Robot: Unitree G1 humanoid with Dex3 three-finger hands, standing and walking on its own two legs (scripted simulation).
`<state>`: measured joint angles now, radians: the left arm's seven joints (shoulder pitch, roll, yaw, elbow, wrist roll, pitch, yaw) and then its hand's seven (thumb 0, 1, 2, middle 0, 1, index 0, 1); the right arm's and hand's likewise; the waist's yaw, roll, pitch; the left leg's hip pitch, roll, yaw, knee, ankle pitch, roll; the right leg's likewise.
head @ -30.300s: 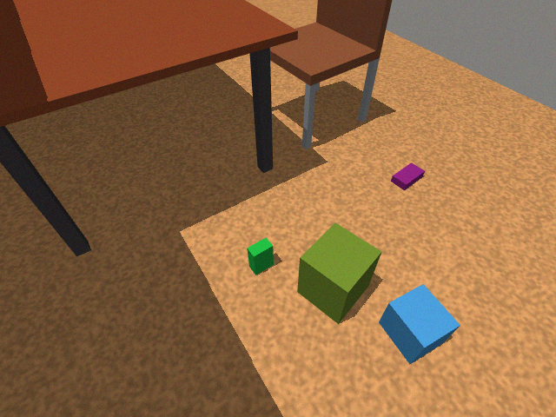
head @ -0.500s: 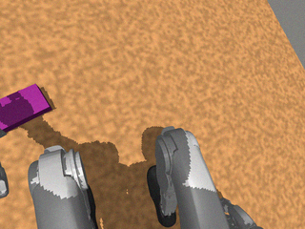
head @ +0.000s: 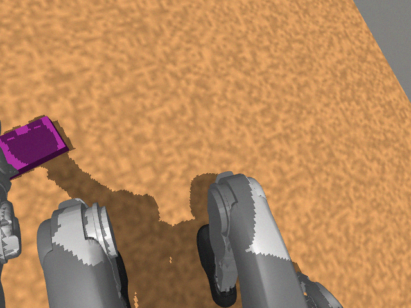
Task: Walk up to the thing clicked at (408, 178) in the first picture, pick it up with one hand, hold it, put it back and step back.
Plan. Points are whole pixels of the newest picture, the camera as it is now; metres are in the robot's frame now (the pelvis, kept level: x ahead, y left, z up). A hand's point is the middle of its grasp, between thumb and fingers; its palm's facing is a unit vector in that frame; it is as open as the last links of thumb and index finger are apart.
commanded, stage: approach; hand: left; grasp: from above
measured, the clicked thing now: (24, 149) +0.45 +0.33 -0.30
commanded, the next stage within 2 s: close in in 0.34 s
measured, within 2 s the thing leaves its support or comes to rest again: neither
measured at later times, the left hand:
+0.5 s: hand (2, 148) +0.43 +0.33 -0.20, palm faces -0.38 -0.23 -0.89, open 14.3 cm
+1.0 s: hand (21, 147) +0.45 +0.31 -0.24, palm faces -0.37 -0.24 -0.90, open 14.5 cm
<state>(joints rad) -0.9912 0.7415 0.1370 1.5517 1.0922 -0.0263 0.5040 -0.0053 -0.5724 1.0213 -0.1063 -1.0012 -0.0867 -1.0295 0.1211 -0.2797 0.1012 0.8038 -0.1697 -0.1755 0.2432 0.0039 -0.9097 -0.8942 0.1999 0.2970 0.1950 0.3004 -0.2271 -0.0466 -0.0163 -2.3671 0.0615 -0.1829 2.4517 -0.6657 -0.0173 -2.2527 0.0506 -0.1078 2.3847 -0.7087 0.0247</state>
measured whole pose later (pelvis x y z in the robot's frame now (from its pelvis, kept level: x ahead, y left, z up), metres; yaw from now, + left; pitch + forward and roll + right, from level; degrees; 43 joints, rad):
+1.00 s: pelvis +0.00 +0.00 -0.01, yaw -4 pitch +28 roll -11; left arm -1.08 0.90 0.23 1.78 1.12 -0.03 0.65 0.00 -0.59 1.01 -0.09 -0.96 -0.07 -0.99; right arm 0.09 -0.33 0.23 0.75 -0.24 -0.30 0.30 0.00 -0.91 -0.90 0.20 0.30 0.19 0.30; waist -0.34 -0.12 0.14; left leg -2.36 0.07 -0.25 2.52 -0.70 -0.02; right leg -2.22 0.08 -0.16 2.41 -0.71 0.04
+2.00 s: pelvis +0.00 +0.01 -0.01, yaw -6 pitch +25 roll -15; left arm -1.07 1.04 0.21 1.83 1.08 -0.07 0.67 0.00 -0.43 0.89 -0.17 -0.96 -0.17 -0.97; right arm 0.08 -0.35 0.32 0.73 -0.26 -0.37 0.34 0.00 -0.91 -0.90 0.20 0.30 0.19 0.30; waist -0.37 -0.17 0.23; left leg -2.33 0.06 -0.31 2.55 -0.70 -0.01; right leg -2.17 0.09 -0.20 2.38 -0.70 0.06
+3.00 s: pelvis -0.01 +0.01 +0.00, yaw -6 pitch +25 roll -15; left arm -1.06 1.02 0.16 1.80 1.05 -0.06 0.68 -0.01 -0.05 0.44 -0.54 -0.58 -0.58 -0.57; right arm 0.08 -0.35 0.33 0.70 -0.25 -0.36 0.32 0.00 -0.90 -0.90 0.20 0.30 0.19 0.30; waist -0.36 -0.18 0.23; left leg -2.31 0.07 -0.31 2.52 -0.69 -0.02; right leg -2.15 0.09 -0.21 2.35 -0.68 0.05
